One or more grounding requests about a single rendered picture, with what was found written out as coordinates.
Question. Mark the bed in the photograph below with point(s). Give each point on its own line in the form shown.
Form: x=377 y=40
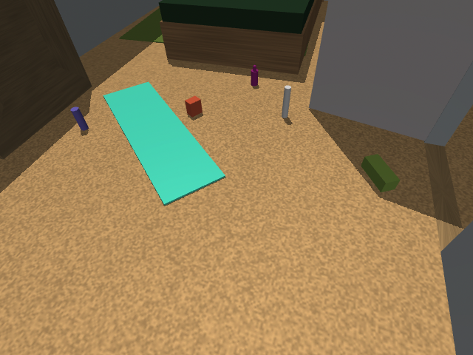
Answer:
x=271 y=34

